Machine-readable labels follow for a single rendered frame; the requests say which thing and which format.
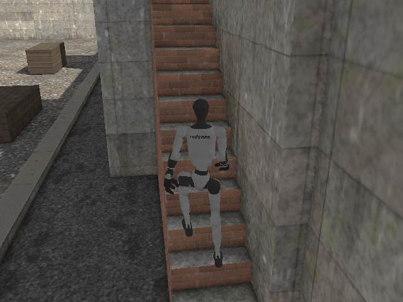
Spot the robot right thigh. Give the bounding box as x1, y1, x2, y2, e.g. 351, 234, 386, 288
208, 178, 220, 228

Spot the robot left forearm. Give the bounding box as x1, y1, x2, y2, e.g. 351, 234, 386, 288
165, 152, 177, 179

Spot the robot right forearm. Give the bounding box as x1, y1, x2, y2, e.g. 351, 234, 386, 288
220, 153, 229, 167

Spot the robot left upper arm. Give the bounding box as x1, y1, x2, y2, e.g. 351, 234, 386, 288
170, 126, 188, 161

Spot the robot right hand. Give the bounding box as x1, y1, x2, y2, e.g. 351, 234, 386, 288
215, 163, 229, 171

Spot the right robot shin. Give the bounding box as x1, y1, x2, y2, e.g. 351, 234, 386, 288
212, 216, 222, 259

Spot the robot right upper arm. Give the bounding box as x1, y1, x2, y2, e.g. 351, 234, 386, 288
214, 126, 227, 162

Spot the robot left hand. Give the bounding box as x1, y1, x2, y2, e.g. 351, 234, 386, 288
164, 178, 179, 194

